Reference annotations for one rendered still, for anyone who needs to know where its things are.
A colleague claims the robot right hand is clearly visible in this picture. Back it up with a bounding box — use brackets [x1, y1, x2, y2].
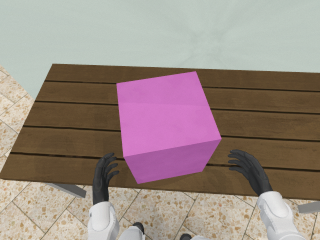
[228, 149, 273, 196]

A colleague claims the carton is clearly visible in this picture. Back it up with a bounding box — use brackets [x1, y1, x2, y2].
[116, 71, 222, 184]

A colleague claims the robot right forearm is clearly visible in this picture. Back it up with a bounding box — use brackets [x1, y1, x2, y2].
[256, 191, 306, 240]

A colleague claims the table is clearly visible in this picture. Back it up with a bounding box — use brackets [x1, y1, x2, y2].
[0, 63, 320, 214]

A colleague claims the robot left hand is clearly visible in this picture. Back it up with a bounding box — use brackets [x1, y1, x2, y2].
[92, 152, 120, 206]

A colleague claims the robot left forearm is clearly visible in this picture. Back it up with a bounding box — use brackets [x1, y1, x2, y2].
[87, 201, 120, 240]

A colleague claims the left robot thigh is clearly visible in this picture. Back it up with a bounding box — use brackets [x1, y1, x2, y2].
[118, 228, 145, 240]

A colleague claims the robot left shin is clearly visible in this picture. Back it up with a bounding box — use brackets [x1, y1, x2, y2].
[128, 226, 142, 232]

